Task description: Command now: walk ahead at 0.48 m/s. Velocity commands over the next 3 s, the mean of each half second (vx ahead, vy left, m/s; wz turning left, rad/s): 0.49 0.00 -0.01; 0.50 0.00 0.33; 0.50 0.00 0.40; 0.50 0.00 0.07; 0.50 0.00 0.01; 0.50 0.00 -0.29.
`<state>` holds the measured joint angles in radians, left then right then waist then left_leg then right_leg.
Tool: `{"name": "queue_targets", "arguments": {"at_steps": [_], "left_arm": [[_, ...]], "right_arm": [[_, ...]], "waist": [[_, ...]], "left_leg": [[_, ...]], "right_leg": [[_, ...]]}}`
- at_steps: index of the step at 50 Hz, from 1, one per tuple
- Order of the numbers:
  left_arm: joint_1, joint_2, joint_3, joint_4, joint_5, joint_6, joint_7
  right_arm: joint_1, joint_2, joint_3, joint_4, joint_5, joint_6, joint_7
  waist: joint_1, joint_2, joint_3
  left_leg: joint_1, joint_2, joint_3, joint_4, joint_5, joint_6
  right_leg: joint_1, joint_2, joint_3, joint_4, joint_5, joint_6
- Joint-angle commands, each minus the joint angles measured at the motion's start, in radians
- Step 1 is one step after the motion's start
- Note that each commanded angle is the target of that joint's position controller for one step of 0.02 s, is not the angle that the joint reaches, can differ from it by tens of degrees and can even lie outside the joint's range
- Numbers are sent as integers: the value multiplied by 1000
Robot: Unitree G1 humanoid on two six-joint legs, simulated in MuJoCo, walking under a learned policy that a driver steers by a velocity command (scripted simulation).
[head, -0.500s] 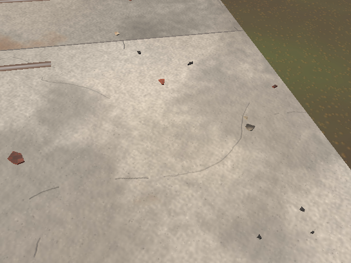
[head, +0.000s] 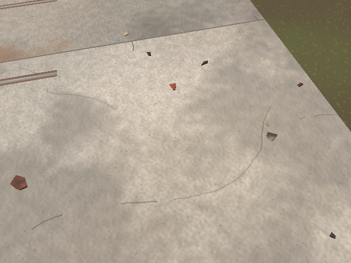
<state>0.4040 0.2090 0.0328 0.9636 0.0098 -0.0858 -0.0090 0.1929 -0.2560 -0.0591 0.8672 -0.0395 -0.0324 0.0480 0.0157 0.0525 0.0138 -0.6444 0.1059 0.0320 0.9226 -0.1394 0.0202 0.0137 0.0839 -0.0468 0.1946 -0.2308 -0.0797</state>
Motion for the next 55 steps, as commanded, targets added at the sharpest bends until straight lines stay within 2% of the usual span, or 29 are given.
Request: {"name": "queue_targets", "arguments": {"at_steps": [1, 4, 6, 8, 9, 10, 11, 12, 13, 14, 15, 17, 20, 23, 27, 31, 34, 36, 37, 38, 39, 40, 41, 42, 43, 44, 48, 51, 55], "left_arm": [[13, 124, 19, -29, -1, -18, 3], [49, 147, 20, -3, 1, -19, 11], [49, 158, 21, 11, 4, -16, 17], [29, 179, 25, 17, 13, -11, 23], [20, 185, 26, 19, 15, -4, 24], [22, 176, 22, 15, 11, 0, 23], [83, 98, 2, -18, -9, 0, 16], [156, 86, 10, -6, -22, -1, 9], [61, 154, 26, -20, 1, 4, 12], [-16, 144, 24, -40, 4, -1, 6], [-38, 116, 20, -41, 4, 0, 2], [-12, 86, 14, -27, 28, 27, -9], [-55, 74, 13, -40, 28, 47, -21], [-195, 83, 14, -85, 27, 52, -25], [-347, 64, 3, -135, 20, 45, -27], [-455, 69, -2, -178, 18, 39, -23], [-466, 92, 3, -201, 13, 25, -19], [-338, 122, 16, -172, 12, 10, -8], [-180, 147, 29, -124, 19, -2, 3], [-7, 219, 51, -96, 45, -13, 20], [41, 330, 80, -102, 63, -5, 22], [-21, 254, 67, -118, 37, 11, 17], [-113, 178, 47, -130, 28, 12, 15], [-162, 129, 35, -133, 25, 7, 12], [-172, 106, 29, -125, 23, 1, 15], [-170, 91, 25, -113, 18, -5, 19], [-115, 106, 32, -85, 4, -36, 18], [-76, 105, 33, -68, 9, -37, 17], [-45, 125, 36, -56, 10, -34, 20]], "right_arm": [[-133, -15, 12, -98, 6, -10, 4], [-205, -23, 18, -126, 12, -11, 0], [-203, -38, 14, -131, 11, -14, -7], [-97, -66, 1, -99, 10, -20, -23], [36, -87, -10, -55, 8, -26, -32], [201, -124, -25, -5, -7, -36, -43], [327, -229, -50, 10, -30, -40, -55], [300, -245, -56, 14, -3, -28, -43], [174, -197, -48, -5, 25, -23, -37], [89, -124, -27, -19, 29, -28, -35], [56, -82, -15, -13, 23, -34, -33], [58, -52, -2, 15, 24, -50, -39], [124, -78, -8, 51, 31, -72, -36], [180, -80, -6, 76, 33, -72, -36], [249, -73, 1, 104, 35, -70, -38], [317, -86, 2, 129, 27, -62, -49], [303, -110, -5, 128, 19, -54, -59], [257, -129, -11, 119, 16, -53, -61], [236, -127, -11, 114, 22, -52, -57], [225, -93, -2, 84, 35, -55, -52], [341, 33, 21, 49, 76, -51, -51], [306, -85, -7, 64, 47, -40, -60], [243, -94, -17, 56, 40, -35, -56], [204, -67, -13, 48, 39, -33, -49], [187, -53, -15, 47, 28, -24, -41], [195, -43, -16, 45, 15, -9, -32], [121, -14, -14, 7, 8, 26, -8], [11, -15, -10, -38, 8, 30, 5], [-138, 0, 8, -96, 8, 23, 20]], "waist": [[4, -127, 91], [15, -122, 101], [0, -116, 95], [-53, -134, 27], [-110, -122, -47], [-173, -95, -140], [-171, 66, -281], [-116, 208, -365], [-81, 57, -202], [-64, -6, -77], [-34, -33, -9], [12, -4, 20], [21, -7, 30], [-5, -11, 72], [-46, -7, 86], [-80, 4, 86], [-62, 18, 77], [2, 30, 23], [72, -4, -62], [132, -78, -194], [80, -316, -346], [70, -199, -314], [34, -126, -153], [18, -98, -70], [2, -120, -27], [-22, -144, -6], [-41, -133, 15], [-29, -127, 45], [0, -125, 75]], "left_leg": [[-24, -21, 39, -154, 103, -6], [44, -50, 56, -284, 134, 27], [88, -73, 59, -331, 96, 61], [228, -126, 72, -356, 9, 98], [375, -157, 83, -403, 0, 119], [616, -105, 29, -434, 11, 149], [885, 178, -322, -456, -120, 219], [982, 327, -764, -628, -144, 321], [843, 276, -642, -652, -231, 288], [686, 239, -498, -685, -215, 265], [572, 189, -396, -727, -147, 230], [456, 123, -265, -764, -24, 190], [453, 101, -186, -803, 78, 201], [499, 80, -141, -839, 104, 197], [553, 52, -93, -823, 233, 174], [668, 73, -126, -756, 358, 184], [729, 102, -166, -683, 463, 182], [708, 88, -165, -555, 626, 153], [653, 42, -132, -380, 627, 132], [475, -15, -97, -118, 383, 114], [117, -180, -3, 231, -276, 67], [34, -146, -91, 340, -364, 85], [11, -94, -103, 343, -277, 89], [31, -57, -97, 305, -209, 84], [58, -35, -93, 271, -179, 78], [88, -22, -88, 251, -163, 68], [30, -5, -63, 224, -73, 45], [-44, 5, -44, 129, 33, 31], [5, -15, 25, -125, 146, 35]], "right_leg": [[-65, -240, 100, -72, 478, -109], [-17, -270, 96, -74, 537, -102], [47, -293, 89, -30, 655, -94], [98, -295, 70, 127, 920, -70], [91, -274, 51, 297, 969, -56], [-38, -236, 27, 525, 805, -42], [-301, -137, -26, 882, 342, -16], [-540, 25, 57, 1142, -287, -2], [-624, -60, 127, 1175, -209, -18], [-629, -103, 115, 1125, -125, -21], [-591, -142, 105, 1053, -82, -20], [-500, -172, 97, 970, -52, -1], [-540, -187, 65, 908, 7, 25], [-658, -211, 39, 788, 116, 54], [-659, -191, -1, 571, 234, 71], [-657, -151, -11, 442, 238, 70], [-609, -129, 4, 379, 151, 48], [-415, -84, -4, 317, 70, 22], [-205, -75, -8, 251, 109, -2], [62, -247, 159, 238, 30, -45], [354, -548, 596, 172, -51, -156], [267, -534, 700, 95, -124, -156], [122, -493, 528, 76, -132, -128], [2, -447, 399, 38, -49, -105], [-71, -406, 301, 12, 14, -77], [-126, -376, 224, -6, 63, -57], [-141, -361, 74, -48, 219, -58], [-119, -343, -20, -60, 279, -61], [-100, -329, -124, -56, 349, -50]]}}
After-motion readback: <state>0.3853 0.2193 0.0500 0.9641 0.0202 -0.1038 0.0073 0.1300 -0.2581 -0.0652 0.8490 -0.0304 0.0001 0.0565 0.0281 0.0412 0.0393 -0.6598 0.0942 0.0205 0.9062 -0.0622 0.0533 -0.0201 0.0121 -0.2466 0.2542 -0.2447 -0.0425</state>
